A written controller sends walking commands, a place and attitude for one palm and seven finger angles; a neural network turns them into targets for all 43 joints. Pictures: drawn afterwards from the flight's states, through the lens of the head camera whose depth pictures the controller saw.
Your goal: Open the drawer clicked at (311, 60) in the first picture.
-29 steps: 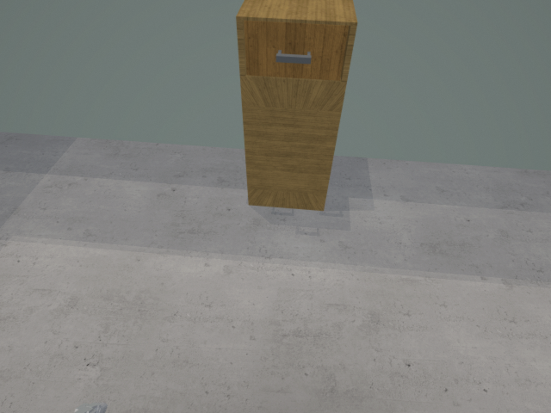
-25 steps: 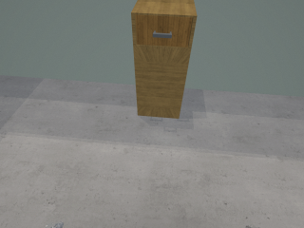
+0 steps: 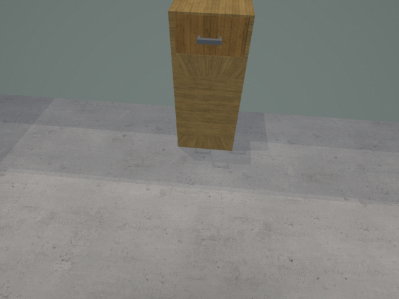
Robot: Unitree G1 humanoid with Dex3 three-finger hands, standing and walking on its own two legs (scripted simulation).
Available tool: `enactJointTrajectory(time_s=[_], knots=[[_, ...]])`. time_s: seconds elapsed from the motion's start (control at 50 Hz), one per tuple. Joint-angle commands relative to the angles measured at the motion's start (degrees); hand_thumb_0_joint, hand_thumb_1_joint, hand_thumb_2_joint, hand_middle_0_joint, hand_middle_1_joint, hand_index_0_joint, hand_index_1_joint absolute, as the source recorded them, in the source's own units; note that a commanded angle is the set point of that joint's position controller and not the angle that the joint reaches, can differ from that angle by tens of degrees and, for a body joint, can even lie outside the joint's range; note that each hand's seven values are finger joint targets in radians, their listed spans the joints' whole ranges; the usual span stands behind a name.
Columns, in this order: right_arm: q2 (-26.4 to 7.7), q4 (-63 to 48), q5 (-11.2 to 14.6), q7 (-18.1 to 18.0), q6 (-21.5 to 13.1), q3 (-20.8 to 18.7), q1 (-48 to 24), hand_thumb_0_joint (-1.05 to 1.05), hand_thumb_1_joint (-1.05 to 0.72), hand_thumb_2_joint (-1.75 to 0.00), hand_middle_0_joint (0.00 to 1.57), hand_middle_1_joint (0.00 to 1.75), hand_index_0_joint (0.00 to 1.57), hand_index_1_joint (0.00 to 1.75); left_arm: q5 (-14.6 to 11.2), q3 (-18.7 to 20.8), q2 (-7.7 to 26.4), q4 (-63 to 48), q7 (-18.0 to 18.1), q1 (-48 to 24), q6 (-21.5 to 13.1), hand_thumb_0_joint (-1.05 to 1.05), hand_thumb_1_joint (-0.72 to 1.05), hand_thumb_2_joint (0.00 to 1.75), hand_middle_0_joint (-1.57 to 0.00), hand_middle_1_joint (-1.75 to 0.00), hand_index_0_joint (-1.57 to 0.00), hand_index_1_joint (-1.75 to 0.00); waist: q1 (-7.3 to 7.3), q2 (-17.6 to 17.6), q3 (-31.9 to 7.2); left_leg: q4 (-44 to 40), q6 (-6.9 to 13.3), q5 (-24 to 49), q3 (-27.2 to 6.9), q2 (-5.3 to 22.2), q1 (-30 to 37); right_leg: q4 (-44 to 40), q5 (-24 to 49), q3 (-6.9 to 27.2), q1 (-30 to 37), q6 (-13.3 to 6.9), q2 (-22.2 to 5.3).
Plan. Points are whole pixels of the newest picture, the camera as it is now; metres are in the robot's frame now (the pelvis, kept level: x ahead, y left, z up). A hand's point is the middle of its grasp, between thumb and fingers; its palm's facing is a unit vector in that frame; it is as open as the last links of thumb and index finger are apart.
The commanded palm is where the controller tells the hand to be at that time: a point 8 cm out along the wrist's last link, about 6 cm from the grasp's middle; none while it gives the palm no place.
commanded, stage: stand and wait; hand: left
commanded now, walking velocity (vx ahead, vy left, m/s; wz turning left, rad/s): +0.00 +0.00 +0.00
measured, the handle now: (209, 39) +1.17 +0.02 +0.00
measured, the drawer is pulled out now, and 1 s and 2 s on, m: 0.00 0.00 0.00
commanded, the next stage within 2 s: look at it before walking up in 0.34 s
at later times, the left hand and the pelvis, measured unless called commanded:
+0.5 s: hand out of the picture +0.08 +0.24 -0.15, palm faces -0.04 -0.94 -0.34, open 7.4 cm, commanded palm none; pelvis +0.00 -0.01 +0.00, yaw +0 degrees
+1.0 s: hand out of the picture +0.07 +0.24 -0.15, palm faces -0.03 -0.94 -0.34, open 7.4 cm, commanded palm none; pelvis +0.01 -0.01 +0.00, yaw +0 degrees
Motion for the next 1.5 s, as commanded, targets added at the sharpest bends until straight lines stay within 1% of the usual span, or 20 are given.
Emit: enactJointTrajectory(time_s=[0.0,0.22,0.62,1.04,1.08,1.14,1.18,1.2,1.24,1.26,1.3,1.32,1.34,1.36,1.38,1.4,1.42,1.44,1.46,1.48], knots=[[-11.2,-3.7,0.1,-0.7,-1.5,-2.2,-3.8,0.0,-0.9,-0.9,0.2,0.3,0.2,0.3,-0.3,2.1,12.0,-3.9,0.6,-3.5,-1.7,0.0,0.9,0.9,-0.2,-0.3,-0.2,-0.3,0.18,-0.7,-3.0,-4.7,1.8,7.2,-5.7,6.6,-0.2,-4.4,7.2,5.6,0.3,-2.4,-5.9],[-11.0,-2.8,0.1,-0.5,-1.4,-2.1,-3.3,0.0,-0.9,-0.9,0.2,0.3,0.2,0.3,-0.2,2.1,12.1,-3.6,0.5,-3.7,-1.7,0.0,0.9,0.9,-0.2,-0.3,-0.2,-0.3,0.12,-0.9,-1.6,-5.4,1.5,4.3,-5.5,6.5,-0.7,-6.1,2.9,6.7,-1.2,-2.4,-6.0],[-11.1,-2.7,0.2,-0.7,-1.7,-2.1,-3.8,0.0,-0.9,-0.9,0.2,0.3,0.2,0.3,-0.2,2.2,11.8,-3.7,0.6,-3.6,-1.9,0.0,0.9,0.9,-0.2,-0.3,-0.2,-0.3,0.2,-0.5,-4.0,-5.3,1.4,10.1,-5.2,7.2,1.9,-5.3,10.5,5.9,1.0,-2.4,-6.1],[-11.3,-2.6,0.2,-0.7,-1.6,-2.0,-4.1,0.0,-0.9,-0.9,0.2,0.3,0.2,0.3,-0.2,2.1,11.9,-3.3,0.5,-3.5,-1.9,0.0,0.9,0.9,-0.2,-0.3,-0.2,-0.3,0.19,-0.2,-3.0,-6.2,1.2,10.2,-5.2,7.2,2.4,-6.2,10.7,5.9,1.0,-2.2,-6.0],[-4.7,-1.0,-0.3,-0.5,-0.8,-0.6,-0.4,0.0,-0.9,-0.9,0.2,0.3,0.2,0.3,-0.2,0.9,5.4,-1.7,0.6,0.4,-0.6,0.0,0.9,0.9,-0.2,-0.3,-0.2,-0.3,0.13,-0.3,-3.6,-4.8,0.2,3.5,-3.1,7.1,3.2,-5.4,3.4,6.2,-0.1,-1.6,-5.1],[-4.9,-2.0,-0.7,-0.4,0.0,-1.5,2.3,0.0,-0.9,-0.9,0.2,0.3,0.2,0.3,0.4,1.8,5.5,-3.0,-0.4,2.5,0.6,0.0,0.9,0.9,-0.2,-0.3,-0.2,-0.3,0.24,-0.9,2.9,-4.2,0.9,-15.6,-2.4,7.1,-2.1,-4.8,-14.9,9.0,-6.9,-2.9,-3.1],[-5.9,-3.3,-0.8,-0.5,-0.1,-2.5,3.4,0.0,-0.9,-0.9,0.2,0.3,0.2,0.3,0.6,2.6,5.2,-4.7,-1.0,3.7,0.7,0.0,0.9,0.9,-0.2,-0.3,-0.2,-0.3,0.03,0.2,6.1,-4.3,2.0,-21.3,-3.9,8.5,-3.1,-1.7,-18.5,9.6,-12.0,-3.7,-1.4],[-6.5,-3.8,-0.7,-0.5,-0.3,-3.0,4.6,0.0,-0.9,-0.9,0.2,0.3,0.2,0.3,0.6,2.9,4.7,-5.6,-1.2,4.3,0.6,0.0,0.9,0.9,-0.2,-0.3,-0.2,-0.3,-0.16,1.7,6.0,-4.8,3.2,-23.5,-5.7,10.2,-1.8,1.5,-19.1,8.8,-14.5,-3.8,-0.2],[-7.9,-4.3,-0.6,-0.8,-1.0,-4.1,7.4,0.0,-0.9,-0.9,0.2,0.3,0.2,0.3,0.5,3.2,2.1,-7.3,-1.7,4.7,-0.1,0.0,0.9,0.9,-0.2,-0.3,-0.2,-0.3,-1.13,7.4,5.4,-8.7,6.5,-25.1,-11.8,16.3,1.3,12.7,-14.2,3.3,-19.0,-3.0,3.1],[-8.3,-4.5,-0.5,-0.9,-1.5,-4.6,8.1,0.0,-0.9,-0.9,0.2,0.3,0.2,0.3,0.5,3.4,0.6,-8.4,-1.9,3.5,-0.4,0.0,0.9,0.9,-0.2,-0.3,-0.2,-0.3,-1.35,10.5,5.4,-10.7,8.7,-21.4,-13.6,20.4,3.1,19.0,-12.0,-0.7,-21.4,-2.1,2.4],[-6.6,-4.6,-0.6,-0.9,-2.3,-4.7,9.6,0.0,-0.9,-0.9,0.2,0.3,0.2,0.3,0.5,3.8,-0.2,-10.1,-2.3,0.9,-1.0,0.0,0.9,0.9,-0.2,-0.3,-0.2,-0.3,-2.13,9.0,4.9,-9.0,10.4,-8.0,-11.3,22.4,6.0,20.9,-15.8,-1.4,-23.8,-1.6,-1.3],[-5.9,-4.6,-0.8,-1.0,-2.5,-4.7,8.9,0.0,-0.9,-0.9,0.2,0.3,0.2,0.3,0.5,4.0,-1.4,-10.0,-2.5,2.0,-1.3,0.0,0.9,0.9,-0.2,-0.3,-0.2,-0.3,-1.08,8.1,4.7,-6.0,9.4,-1.2,-7.4,21.9,4.7,18.2,-14.9,-2.4,-20.4,-1.6,-2.0],[-5.2,-4.8,-0.9,-1.1,-2.5,-4.5,7.0,0.0,-0.9,-0.9,0.2,0.3,0.2,0.3,0.5,4.1,-2.3,-8.5,-2.6,6.3,-1.6,0.0,0.9,0.9,-0.2,-0.3,-0.2,-0.3,1.27,7.0,3.3,-0.5,7.1,2.5,-2.2,19.6,1.2,12.6,-10.9,-3.8,-12.6,-1.9,-1.7],[-4.1,-5.1,-0.8,-1.0,-2.4,-4.2,5.9,0.0,-0.9,-0.9,0.2,0.3,0.2,0.3,0.8,4.5,-2.1,-5.9,-2.5,13.7,-2.0,0.0,0.9,0.9,-0.2,-0.3,-0.2,-0.3,4.51,2.3,0.3,11.2,4.2,3.2,3.6,15.1,-5.6,4.9,-4.4,-5.3,0.5,-2.7,0.7],[-0.3,-7.1,0.0,-0.5,-2.6,-3.4,4.8,0.0,-0.9,-0.9,0.2,0.3,0.2,0.3,1.2,5.9,4.3,-3.1,-1.6,23.0,-3.0,0.0,0.9,0.9,-0.2,-0.3,-0.2,-0.3,7.87,-16.2,-2.6,32.4,0.0,-5.1,10.9,7.5,-22.5,-5.0,-5.9,16.2,14.7,-7.6,-11.4],[1.2,-10.8,-0.2,0.0,-3.3,-2.8,-0.6,0.0,-0.9,-0.9,0.2,0.3,0.2,0.3,-0.1,6.4,7.9,-1.9,-0.4,28.3,-3.5,0.0,0.9,0.9,-0.2,-0.3,-0.2,-0.3,8.94,-20.6,-1.5,43.5,-1.2,-19.3,7.7,3.5,-33.9,-11.3,4.0,35.1,16.7,-12.7,-21.6],[0.5,-11.0,-0.3,-0.2,-3.4,-3.2,-4.6,0.0,-0.9,-0.9,0.2,0.3,0.2,0.3,-0.1,5.8,5.6,-1.6,0.4,27.7,-3.4,0.0,0.9,0.9,-0.2,-0.3,-0.2,-0.3,9.07,-11.7,1.7,46.3,-0.8,-16.4,1.7,5.9,-35.9,-10.6,7.0,33.7,13.1,-14.7,-20.5],[1.7,-10.8,-0.4,-0.1,-3.4,-3.3,-4.9,0.0,-0.9,-0.9,0.2,0.3,0.2,0.3,0.2,5.1,3.5,-2.2,0.5,24.6,-3.4,0.0,0.9,0.9,-0.2,-0.3,-0.2,-0.3,6.93,-6.0,5.0,47.6,-1.1,-12.6,1.3,7.3,-36.8,-10.1,6.6,30.6,9.9,-15.7,-19.6],[2.5,-10.0,-0.7,0.0,-3.1,-3.4,-3.3,0.0,-0.9,-0.9,0.2,0.3,0.2,0.3,0.4,4.6,1.5,-3.1,0.6,21.6,-3.5,0.0,0.9,0.9,-0.2,-0.3,-0.2,-0.3,4.77,-3.1,5.4,46.3,-1.5,-9.5,0.9,8.4,-35.4,-10.0,6.1,26.3,6.9,-15.0,-18.1],[3.3,-9.0,-0.9,0.2,-2.7,-3.6,-1.4,0.0,-0.9,-0.9,0.2,0.3,0.2,0.3,0.6,4.3,0.2,-3.5,0.7,19.4,-3.8,0.0,0.9,0.9,-0.2,-0.3,-0.2,-0.3,2.97,-2.2,4.6,44.8,-2.2,-6.9,1.4,8.6,-33.3,-10.6,6.3,22.4,4.6,-14.0,-16.4]])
